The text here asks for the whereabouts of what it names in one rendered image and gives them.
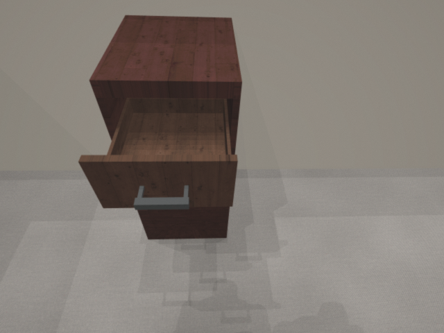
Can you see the cabinet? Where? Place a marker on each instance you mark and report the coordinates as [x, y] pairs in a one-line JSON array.
[[167, 57]]

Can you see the handle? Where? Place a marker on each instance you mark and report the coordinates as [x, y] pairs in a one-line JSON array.
[[165, 203]]

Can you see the drawer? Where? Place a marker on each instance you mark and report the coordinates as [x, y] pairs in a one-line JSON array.
[[163, 145]]

